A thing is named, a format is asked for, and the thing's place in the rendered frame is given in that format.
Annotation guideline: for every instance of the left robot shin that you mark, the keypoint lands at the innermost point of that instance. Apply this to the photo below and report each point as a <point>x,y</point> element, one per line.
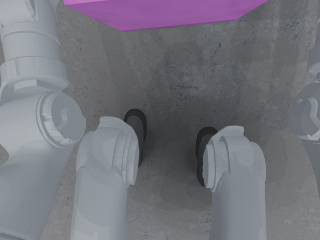
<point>105,121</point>

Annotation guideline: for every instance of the left robot upper arm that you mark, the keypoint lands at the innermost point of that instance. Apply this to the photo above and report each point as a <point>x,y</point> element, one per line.
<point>39,132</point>

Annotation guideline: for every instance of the right robot shin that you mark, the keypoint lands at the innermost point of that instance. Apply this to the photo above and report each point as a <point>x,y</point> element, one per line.
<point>259,159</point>

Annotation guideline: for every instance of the carton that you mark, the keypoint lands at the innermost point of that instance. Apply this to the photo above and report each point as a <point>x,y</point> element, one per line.
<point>134,15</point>

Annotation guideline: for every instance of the robot right forearm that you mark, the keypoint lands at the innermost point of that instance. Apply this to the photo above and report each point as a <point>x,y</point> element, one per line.
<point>313,63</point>

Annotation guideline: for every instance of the right robot upper arm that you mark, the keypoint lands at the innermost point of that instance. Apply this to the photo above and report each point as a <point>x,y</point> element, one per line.
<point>304,121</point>

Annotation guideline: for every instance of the robot left forearm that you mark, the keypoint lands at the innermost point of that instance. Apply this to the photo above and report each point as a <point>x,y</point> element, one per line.
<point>31,47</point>

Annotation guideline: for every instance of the robot shin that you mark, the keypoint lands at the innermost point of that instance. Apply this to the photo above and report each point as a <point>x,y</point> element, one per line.
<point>259,159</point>
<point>105,121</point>

